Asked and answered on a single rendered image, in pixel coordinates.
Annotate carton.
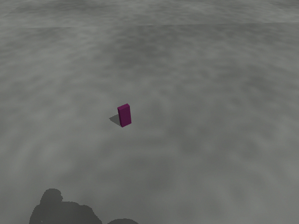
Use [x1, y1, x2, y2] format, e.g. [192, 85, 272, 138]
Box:
[117, 104, 131, 127]

